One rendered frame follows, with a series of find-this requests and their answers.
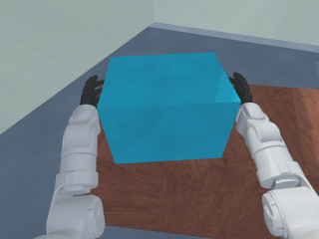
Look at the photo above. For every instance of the robot right hand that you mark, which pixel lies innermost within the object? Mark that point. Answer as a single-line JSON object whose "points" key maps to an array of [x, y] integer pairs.
{"points": [[242, 88]]}

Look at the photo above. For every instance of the right robot forearm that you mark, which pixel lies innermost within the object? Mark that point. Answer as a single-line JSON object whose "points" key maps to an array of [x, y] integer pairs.
{"points": [[275, 166]]}

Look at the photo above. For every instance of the robot left hand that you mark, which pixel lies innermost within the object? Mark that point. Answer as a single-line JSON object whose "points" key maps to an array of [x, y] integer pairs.
{"points": [[89, 92]]}

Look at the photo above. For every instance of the pedestal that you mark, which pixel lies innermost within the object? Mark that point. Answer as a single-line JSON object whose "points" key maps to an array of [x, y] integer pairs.
{"points": [[217, 198]]}

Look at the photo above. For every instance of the robot left upper arm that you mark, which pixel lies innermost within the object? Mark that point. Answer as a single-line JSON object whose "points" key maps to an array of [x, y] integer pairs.
{"points": [[77, 217]]}

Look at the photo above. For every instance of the carton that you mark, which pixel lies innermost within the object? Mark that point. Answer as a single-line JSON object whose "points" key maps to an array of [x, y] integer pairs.
{"points": [[167, 107]]}

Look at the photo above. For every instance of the left robot forearm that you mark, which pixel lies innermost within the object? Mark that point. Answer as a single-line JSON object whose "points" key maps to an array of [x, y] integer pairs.
{"points": [[78, 168]]}

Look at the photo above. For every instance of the robot right upper arm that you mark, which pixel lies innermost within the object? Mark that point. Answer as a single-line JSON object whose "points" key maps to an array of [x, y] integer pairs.
{"points": [[291, 213]]}

